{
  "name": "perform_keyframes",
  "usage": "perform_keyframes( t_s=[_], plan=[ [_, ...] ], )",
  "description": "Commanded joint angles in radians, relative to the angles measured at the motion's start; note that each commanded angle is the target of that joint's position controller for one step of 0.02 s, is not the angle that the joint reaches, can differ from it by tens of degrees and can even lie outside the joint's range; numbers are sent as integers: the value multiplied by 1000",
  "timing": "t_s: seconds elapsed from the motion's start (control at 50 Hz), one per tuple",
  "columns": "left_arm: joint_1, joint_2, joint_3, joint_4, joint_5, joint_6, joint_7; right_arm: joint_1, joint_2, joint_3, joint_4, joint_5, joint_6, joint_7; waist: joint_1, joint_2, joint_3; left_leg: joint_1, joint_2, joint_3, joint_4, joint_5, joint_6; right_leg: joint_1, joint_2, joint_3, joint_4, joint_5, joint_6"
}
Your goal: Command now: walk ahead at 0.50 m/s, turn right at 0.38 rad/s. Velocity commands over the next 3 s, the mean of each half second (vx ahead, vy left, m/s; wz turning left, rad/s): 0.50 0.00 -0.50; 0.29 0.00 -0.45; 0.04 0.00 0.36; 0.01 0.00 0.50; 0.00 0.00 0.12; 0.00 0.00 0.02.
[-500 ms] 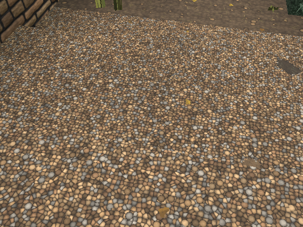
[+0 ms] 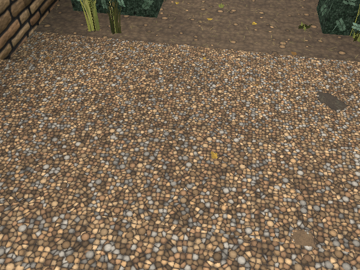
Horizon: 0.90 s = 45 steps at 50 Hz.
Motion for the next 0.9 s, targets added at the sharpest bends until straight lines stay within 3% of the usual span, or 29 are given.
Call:
perform_keyframes(
  t_s=[0.02, 0.06, 0.1, 0.14, 0.2, 0.24, 0.26, 0.28, 0.3, 0.32, 0.34, 0.36, 0.38, 0.4, 0.44, 0.5, 0.54, 0.56, 0.6, 0.62, 0.64, 0.66, 0.68, 0.7, 0.72, 0.76, 0.84, 0.88, 0.9],
  plan=[
    [11, -24, -19, -26, -19, -6, -22, -53, -44, 28, -68, -26, -35, -33, 19, 97, 47, -279, 131, -36, -118, 147, 118, 215, -17, -50, -290, 484, 44],
    [-86, 19, -12, -66, -27, 5, -14, 74, -36, 44, 9, -33, -29, -9, -1, 79, 126, -329, 195, -78, -83, 71, 121, 250, -24, -56, -321, 490, 49],
    [-156, 55, -10, -85, -1, 23, 1, 158, -38, 53, 60, -4, -33, 10, -26, 55, 206, -186, 260, -147, -34, 57, 127, 141, -44, -51, -435, 379, 43],
    [-241, 39, -25, -110, 12, 40, 6, 218, -81, 48, 114, 24, -25, 9, -67, 54, 251, -4, 288, -203, -12, 98, 125, 48, -70, -41, -563, 287, 36],
    [-201, 59, -19, -67, 13, 42, 13, 246, -104, 38, 174, 7, 4, 5, -61, 3, 236, 92, 242, -157, 142, 320, 99, 182, -49, -97, -692, 208, 34],
    [146, 151, 26, 48, -14, 20, 34, 193, -140, 28, 175, -33, 18, 46, 82, -21, 123, -82, 167, -29, 467, 561, 45, 681, 25, -190, -707, 345, -4],
    [380, 241, 74, 78, -9, 15, 27, 283, -50, 48, 179, -58, 6, 81, 136, -101, -48, -508, 127, -6, 820, 367, -43, 1238, -44, -90, -341, 685, -165],
    [543, 242, 72, 146, -12, 26, 19, 260, -11, 76, 152, -34, 10, 117, 205, -135, -350, -651, 48, -68, 1158, -249, -96, 1559, -243, 175, -257, 748, -325],
    [609, 197, 65, 166, -13, 42, 33, -20, -115, 37, 44, 20, 8, 132, 304, -9, -242, -778, 13, -142, 1195, -272, -91, 1458, -233, 273, -387, 565, -262],
    [539, 243, 70, 149, -37, 34, 37, -230, -138, 26, -79, 49, -33, 117, 302, -79, -66, -938, 24, -160, 1187, -257, -96, 1262, -260, 370, -521, 146, -276],
    [308, 169, 39, 86, -66, 16, 40, -306, -151, 20, -120, 29, -54, 78, 199, 82, 31, -906, 98, -260, 795, 22, -49, 1007, -252, 375, -624, -44, -215],
    [214, 117, 14, 60, -49, 8, 21, -258, -159, 8, -107, 6, -64, 46, 105, 63, 79, -738, 127, -251, 691, 90, -26, 743, -250, 346, -669, -35, -239],
    [115, 68, -7, 23, -38, -1, 11, -179, -143, 8, -60, 9, -50, 28, 35, 93, 108, -527, 158, -240, 482, 179, -19, 444, -258, 301, -765, 82, -278],
    [100, 98, -3, 22, -49, -8, -3, -156, -83, 15, -52, 7, -22, 17, -7, 18, 130, -421, 151, -214, 411, 86, -36, 308, -246, 315, -823, 69, -311],
    [67, 115, 3, 23, -78, -28, -16, -152, -40, 43, -79, 17, 17, 20, -48, 22, 108, -234, 135, -182, 167, 155, -44, 172, -160, 261, -841, -1, -245],
    [110, 166, 31, 32, -49, -20, -47, -289, -56, 53, -104, 33, 19, 31, 11, 28, 105, -157, 57, -160, -27, 514, -28, 194, -107, 252, -780, -45, -178],
    [163, 152, 34, 36, -32, -9, -43, -363, -120, 32, -120, 33, 5, 34, 29, 19, 89, -119, 22, -146, -45, 570, -7, 228, -64, 244, -697, -77, -131],
    [175, 144, 30, 26, -19, -3, -39, -379, -134, 23, -129, 17, -4, 34, 23, 0, 67, -37, 4, -111, 24, 545, 4, 193, -43, 238, -650, -71, -103],
    [66, 134, 28, -39, -10, -21, -34, -156, -236, -22, -78, 27, -29, 19, -122, 64, -1, 313, 24, -126, 69, 539, 79, 23, 40, 217, -426, 1, -15],
    [58, 54, 9, -91, -29, -31, -42, 77, -329, -47, -41, 38, -39, 7, -194, 230, -186, 561, 228, -347, -17, 736, 249, -37, 189, 82, -77, -194, 76],
    [275, -57, -14, -69, -50, -42, -23, 145, -340, -28, -44, 32, -41, 31, -72, 383, -392, 674, 494, -705, -147, 1176, 498, -62, 239, 57, 304, -799, 123],
    [233, 15, 6, -49, -57, -28, -11, 80, -299, -37, -46, 14, -45, 39, -82, 298, -186, 505, 487, -800, -248, 804, 441, -247, 166, 99, 445, -739, 125],
    [184, 64, 13, -36, -52, -11, 25, -119, -221, -20, -99, 45, -41, 37, -33, 175, -54, 257, 443, -634, -285, 592, 359, -205, 80, 75, 447, -621, 122],
    [176, 68, 17, -25, -33, 3, 55, -243, -137, 5, -130, 61, -29, 31, 14, 96, -49, 115, 399, -529, -327, 502, 317, -111, 23, 50, 390, -563, 130],
    [174, 44, 7, -30, -10, 12, 66, -287, -105, 13, -145, 64, -25, 17, 45, 113, -61, 38, 373, -451, -358, 593, 304, -15, -31, 57, 322, -543, 148],
    [113, 3, -10, -53, -5, 18, 59, -332, -103, 7, -154, 51, -33, -8, 75, 105, -50, -48, 315, -308, -427, 708, 262, 111, -59, 20, 222, -548, 184],
    [35, 61, 3, -100, -51, 10, 10, -313, -225, -47, -155, 35, -49, -31, 57, 73, -35, -66, 251, -94, -442, 852, 253, 194, -42, -58, -5, -358, 203],
    [7, 51, -1, -122, -47, 24, 7, -276, -234, -56, -135, 46, -41, -4, 58, 79, -29, -34, 250, -109, -418, 936, 253, 240, -34, -56, -162, -300, 202],
    [37, 39, -1, -106, -48, 33, 5, -304, -193, -42, -134, 52, -41, 27, 89, 92, -29, -51, 246, -111, -389, 943, 226, 296, -48, -29, -225, -270, 201]
  ],
)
